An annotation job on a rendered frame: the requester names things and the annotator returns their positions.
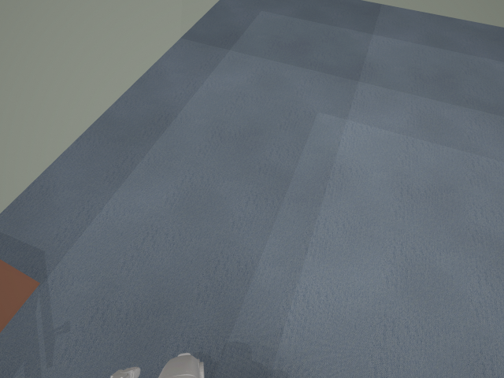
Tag cupboard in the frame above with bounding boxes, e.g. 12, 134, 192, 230
0, 259, 40, 332

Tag left robot thigh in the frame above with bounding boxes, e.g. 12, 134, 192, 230
158, 355, 205, 378

